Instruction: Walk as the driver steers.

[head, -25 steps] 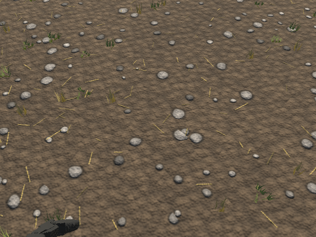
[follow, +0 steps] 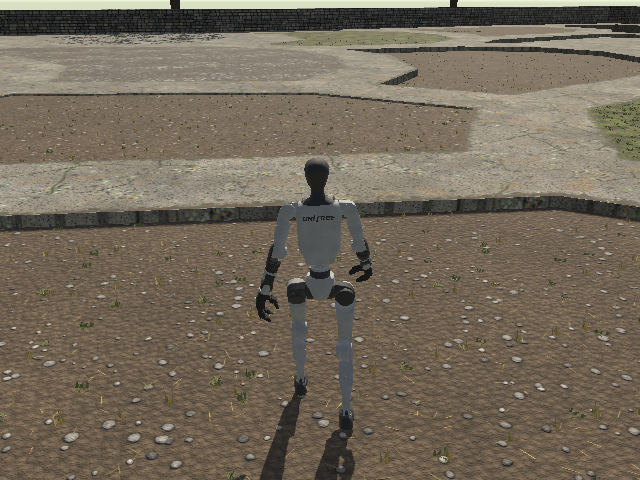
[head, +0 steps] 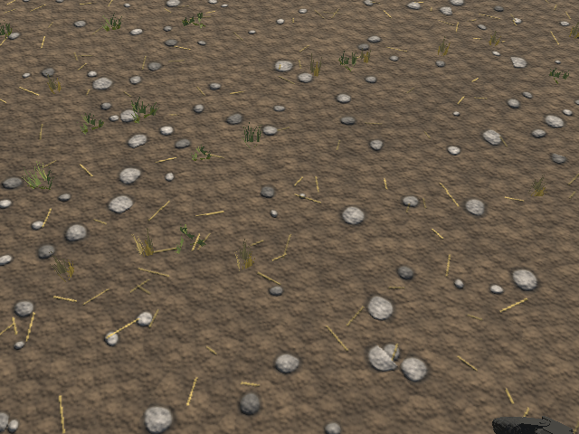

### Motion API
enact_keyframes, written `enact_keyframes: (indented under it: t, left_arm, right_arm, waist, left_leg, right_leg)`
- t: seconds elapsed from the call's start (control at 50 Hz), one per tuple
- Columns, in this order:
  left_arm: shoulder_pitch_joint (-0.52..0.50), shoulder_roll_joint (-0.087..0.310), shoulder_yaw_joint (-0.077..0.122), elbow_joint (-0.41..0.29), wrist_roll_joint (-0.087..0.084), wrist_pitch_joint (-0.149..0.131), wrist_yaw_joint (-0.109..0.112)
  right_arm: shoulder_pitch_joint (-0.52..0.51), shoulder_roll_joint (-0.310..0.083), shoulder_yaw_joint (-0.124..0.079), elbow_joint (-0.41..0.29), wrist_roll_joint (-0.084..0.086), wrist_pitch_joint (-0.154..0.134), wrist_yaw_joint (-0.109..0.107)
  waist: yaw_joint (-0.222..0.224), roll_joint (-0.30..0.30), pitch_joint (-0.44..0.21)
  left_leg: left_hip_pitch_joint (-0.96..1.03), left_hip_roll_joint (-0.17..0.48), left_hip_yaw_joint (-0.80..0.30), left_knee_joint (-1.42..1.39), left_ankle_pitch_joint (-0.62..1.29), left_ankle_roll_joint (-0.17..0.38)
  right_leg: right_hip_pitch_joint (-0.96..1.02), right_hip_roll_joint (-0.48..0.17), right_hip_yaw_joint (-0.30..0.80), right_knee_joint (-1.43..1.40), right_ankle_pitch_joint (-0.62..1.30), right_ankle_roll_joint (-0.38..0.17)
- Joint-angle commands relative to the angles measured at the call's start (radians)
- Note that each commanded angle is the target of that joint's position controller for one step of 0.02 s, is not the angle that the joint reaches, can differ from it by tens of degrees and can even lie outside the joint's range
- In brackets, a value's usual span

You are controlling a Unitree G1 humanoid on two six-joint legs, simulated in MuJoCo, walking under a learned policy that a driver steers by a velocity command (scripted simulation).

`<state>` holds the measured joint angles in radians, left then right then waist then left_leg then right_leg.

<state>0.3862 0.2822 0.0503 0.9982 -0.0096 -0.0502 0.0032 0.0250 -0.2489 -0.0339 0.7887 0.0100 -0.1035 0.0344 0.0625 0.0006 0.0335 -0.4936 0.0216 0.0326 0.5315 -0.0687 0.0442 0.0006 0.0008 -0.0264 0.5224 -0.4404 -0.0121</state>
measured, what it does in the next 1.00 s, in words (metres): walks ahead: right foot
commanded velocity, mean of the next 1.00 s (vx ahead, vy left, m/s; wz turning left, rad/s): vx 0.50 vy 0.00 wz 0.10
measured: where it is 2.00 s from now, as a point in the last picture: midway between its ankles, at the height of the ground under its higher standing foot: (286, 262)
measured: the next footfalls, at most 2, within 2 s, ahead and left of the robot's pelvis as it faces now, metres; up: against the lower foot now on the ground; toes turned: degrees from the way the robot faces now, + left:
right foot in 0.52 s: +0.46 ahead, -0.13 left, +0.00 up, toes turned -2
left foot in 1.08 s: +0.76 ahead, +0.11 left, +0.00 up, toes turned +13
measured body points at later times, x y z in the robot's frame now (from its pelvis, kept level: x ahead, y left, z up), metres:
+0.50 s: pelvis +0.28 -0.02 +0.01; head +0.31 -0.02 +0.46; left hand +0.49 +0.21 -0.09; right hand +0.24 -0.29 -0.13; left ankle +0.12 +0.10 -0.72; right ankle +0.43 -0.13 -0.72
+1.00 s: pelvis +0.55 -0.03 +0.01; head +0.58 -0.02 +0.46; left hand +0.53 +0.25 -0.13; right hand +0.76 -0.24 -0.10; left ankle +0.72 +0.12 -0.69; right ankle +0.43 -0.13 -0.72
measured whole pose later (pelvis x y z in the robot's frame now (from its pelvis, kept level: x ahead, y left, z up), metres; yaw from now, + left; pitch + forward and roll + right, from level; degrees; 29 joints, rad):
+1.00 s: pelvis +0.55 -0.03 +0.01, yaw +8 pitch +2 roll -2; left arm 0.31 0.26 0.06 0.98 0.00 -0.08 0.01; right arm 0.10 -0.25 -0.05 0.82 0.02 -0.06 0.04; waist 0.06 0.04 0.01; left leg -0.63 0.08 0.01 0.60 0.03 0.05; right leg 0.11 0.05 -0.18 0.18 -0.32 -0.02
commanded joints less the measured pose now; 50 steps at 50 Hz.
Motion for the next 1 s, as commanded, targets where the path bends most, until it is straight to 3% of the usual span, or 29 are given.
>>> enact_keyframes:
  t: [0.02,0.04,0.06,0.08,0.12,0.14,0.18,0.24,0.32,0.42,0.46,0.48,0.5,0.52,0.54,0.56,0.58,0.6,0.62,0.64,0.68,0.72,0.8,0.86,0.94,1.0]
  left_arm:
    - [0.071,0.045,-0.013,-0.065,-0.002,-0.049,-0.009]
    - [-0.018,0.133,0.012,-0.093,-0.033,-0.065,-0.015]
    - [-0.078,0.136,0.012,-0.108,-0.039,-0.070,-0.011]
    - [-0.112,0.124,0.015,-0.112,-0.024,-0.068,-0.006]
    - [-0.080,0.087,0.017,-0.099,-0.010,-0.042,-0.002]
    - [-0.068,0.065,0.015,-0.094,-0.007,-0.031,-0.001]
    - [-0.105,0.058,0.015,-0.110,-0.001,-0.019,0.003]
    - [-0.213,0.055,0.016,-0.149,0.007,-0.022,0.002]
    - [-0.352,0.032,0.004,-0.185,0.001,-0.035,-0.012]
    - [-0.457,0.048,0.001,-0.234,-0.008,-0.047,-0.038]
    - [-0.432,0.071,0.009,-0.235,-0.009,-0.052,-0.047]
    - [-0.382,0.090,0.018,-0.224,-0.009,-0.054,-0.047]
    - [-0.268,0.118,0.036,-0.189,-0.007,-0.054,-0.044]
    - [-0.095,0.171,0.061,-0.137,-0.003,-0.053,-0.035]
    - [0.046,0.273,0.085,-0.112,0.016,-0.048,-0.027]
    - [0.068,0.234,0.074,-0.099,0.000,-0.042,-0.031]
    - [0.001,0.171,0.051,-0.109,-0.008,-0.045,-0.032]
    - [-0.079,0.133,0.041,-0.129,-0.003,-0.046,-0.029]
    - [-0.148,0.105,0.032,-0.139,0.005,-0.049,-0.031]
    - [-0.187,0.074,0.022,-0.144,0.014,-0.054,-0.032]
    - [-0.198,0.069,0.021,-0.135,0.019,-0.060,-0.034]
    - [-0.178,0.096,0.029,-0.116,0.020,-0.069,-0.027]
    - [-0.142,0.114,0.033,-0.091,0.024,-0.068,-0.004]
    - [-0.126,0.123,0.031,-0.083,0.018,-0.066,0.005]
    - [-0.053,0.132,0.035,-0.049,0.009,-0.044,0.009]
    - [-0.060,0.155,0.044,-0.052,0.002,-0.015,0.016]
  right_arm:
    - [0.444,-0.237,-0.074,0.061,-0.007,0.007,-0.007]
    - [0.358,-0.189,-0.056,0.049,-0.004,0.005,-0.008]
    - [0.269,-0.164,-0.047,0.027,-0.006,0.004,-0.009]
    - [0.213,-0.137,-0.040,0.021,-0.011,0.002,-0.006]
    - [0.175,-0.108,-0.032,0.023,-0.020,-0.006,-0.001]
    - [0.182,-0.113,-0.034,0.030,-0.017,-0.010,0.000]
    - [0.207,-0.138,-0.041,0.049,-0.015,-0.015,-0.006]
    - [0.256,-0.153,-0.044,0.075,-0.012,-0.006,-0.024]
    - [0.316,-0.170,-0.047,0.105,-0.002,0.003,-0.037]
    - [0.380,-0.179,-0.056,0.152,0.008,0.026,-0.044]
    - [0.367,-0.190,-0.062,0.154,0.010,0.037,-0.049]
    - [0.349,-0.198,-0.065,0.150,0.009,0.042,-0.050]
    - [0.329,-0.193,-0.062,0.146,0.008,0.049,-0.050]
    - [0.336,-0.164,-0.049,0.135,-0.001,0.052,-0.052]
    - [0.431,-0.075,-0.019,0.109,-0.016,0.039,-0.044]
    - [0.453,-0.038,-0.005,0.125,-0.004,0.015,-0.039]
    - [0.368,-0.144,-0.031,0.106,0.025,-0.007,-0.032]
    - [0.289,-0.162,-0.035,0.082,0.039,-0.018,-0.031]
    - [0.251,-0.155,-0.037,0.078,0.029,-0.018,-0.037]
    - [0.247,-0.151,-0.046,0.080,0.015,-0.009,-0.042]
    - [0.291,-0.102,-0.041,0.094,0.010,0.017,-0.042]
    - [0.273,-0.087,-0.040,0.086,0.012,0.036,-0.044]
    - [0.175,-0.083,-0.043,0.051,0.010,0.037,-0.039]
    - [0.079,-0.063,-0.034,0.018,0.009,0.031,-0.024]
    - [-0.026,-0.049,-0.022,-0.042,0.011,0.031,-0.001]
    - [-0.045,-0.065,-0.028,-0.085,0.012,0.032,0.023]
  waist:
    - [-0.180,0.225,-0.415]
    - [-0.166,0.170,-0.262]
    - [-0.135,0.102,-0.164]
    - [-0.110,0.055,-0.091]
    - [-0.058,0.087,-0.064]
    - [-0.049,0.084,-0.059]
    - [-0.044,0.069,-0.031]
    - [-0.070,0.054,-0.002]
    - [-0.115,0.055,0.028]
    - [-0.129,0.057,0.056]
    - [-0.101,0.069,0.034]
    - [-0.069,0.083,0.001]
    - [-0.005,0.081,-0.067]
    - [0.060,0.051,-0.188]
    - [0.047,-0.144,-0.347]
    - [0.042,-0.276,-0.424]
    - [0.049,-0.188,-0.290]
    - [0.029,-0.135,-0.182]
    - [-0.003,-0.068,-0.102]
    - [-0.034,-0.071,-0.068]
    - [-0.071,-0.087,-0.058]
    - [-0.077,-0.071,-0.031]
    - [-0.052,-0.051,0.002]
    - [-0.018,-0.046,0.025]
    - [0.022,-0.026,0.060]
    - [0.000,-0.046,0.049]
  left_leg:
    - [0.904,0.369,-0.761,-0.219,-0.242,0.271]
    - [0.782,0.340,-0.623,-0.236,-0.258,0.221]
    - [0.631,0.304,-0.489,-0.259,-0.177,0.196]
    - [0.499,0.264,-0.393,-0.296,-0.091,0.184]
    - [0.369,0.209,-0.287,-0.358,-0.011,0.169]
    - [0.341,0.200,-0.254,-0.377,0.028,0.178]
    - [0.326,0.197,-0.206,-0.407,0.091,0.193]
    - [0.360,0.184,-0.154,-0.427,0.116,0.184]
    - [0.375,0.158,-0.089,-0.440,0.073,0.155]
    - [0.541,0.231,-0.102,-0.373,0.118,0.145]
    - [0.590,0.252,-0.107,-0.318,0.215,0.128]
    - [0.596,0.245,-0.098,-0.257,0.351,0.117]
    - [0.574,0.208,-0.065,-0.121,0.498,0.096]
    - [0.459,0.151,-0.026,0.098,0.457,0.065]
    - [0.097,0.025,0.019,0.483,0.088,0.000]
    - [-0.136,-0.091,-0.081,0.709,-0.505,-0.027]
    - [-0.245,-0.024,-0.155,0.798,-0.489,-0.005]
    - [-0.264,0.031,-0.128,0.779,-0.399,0.012]
    - [-0.228,0.077,-0.104,0.711,-0.312,0.010]
    - [-0.171,0.110,-0.107,0.645,-0.257,0.007]
    - [-0.089,0.129,-0.106,0.595,-0.210,-0.005]
    - [-0.120,0.137,-0.107,0.543,-0.151,-0.021]
    - [-0.192,0.111,-0.131,0.339,0.071,-0.032]
    - [-0.152,0.087,-0.074,0.181,0.192,-0.026]
    - [-0.219,0.072,-0.042,0.082,0.155,-0.004]
    - [-0.209,0.039,0.010,0.054,0.015,0.031]
  right_leg:
    - [-0.657,0.050,0.132,0.741,-0.128,-0.025]
    - [-0.740,-0.011,0.148,0.796,-0.080,-0.046]
    - [-0.729,-0.068,0.114,0.761,0.014,-0.052]
    - [-0.697,-0.103,0.098,0.694,0.085,-0.047]
    - [-0.587,-0.143,0.100,0.616,0.165,-0.034]
    - [-0.571,-0.145,0.091,0.597,0.181,-0.025]
    - [-0.614,-0.153,0.085,0.527,0.241,-0.005]
    - [-0.684,-0.152,0.079,0.346,0.392,0.018]
    - [-0.630,-0.108,0.036,0.113,0.551,0.019]
    - [-0.664,-0.089,0.048,0.001,0.481,-0.018]
    - [-0.612,-0.073,0.038,-0.021,0.407,-0.043]
    - [-0.527,-0.047,0.015,-0.027,0.373,-0.058]
    - [-0.365,-0.013,-0.017,-0.048,0.376,-0.081]
    - [-0.099,-0.044,0.017,-0.020,0.396,-0.118]
    - [0.297,-0.297,0.397,-0.020,0.335,-0.252]
    - [0.419,-0.403,0.757,-0.195,0.179,-0.344]
    - [0.321,-0.368,0.670,-0.226,0.097,-0.292]
    - [0.183,-0.332,0.525,-0.243,0.134,-0.252]
    - [0.036,-0.292,0.418,-0.278,0.219,-0.231]
    - [-0.060,-0.256,0.345,-0.308,0.288,-0.213]
    - [-0.150,-0.233,0.264,-0.362,0.355,-0.213]
    - [-0.176,-0.234,0.189,-0.400,0.416,-0.222]
    - [-0.137,-0.211,0.055,-0.425,0.485,-0.188]
    - [-0.125,-0.196,-0.031,-0.444,0.488,-0.160]
    - [0.045,-0.247,-0.076,-0.397,0.564,-0.151]
    - [0.147,-0.281,-0.107,-0.288,0.809,-0.129]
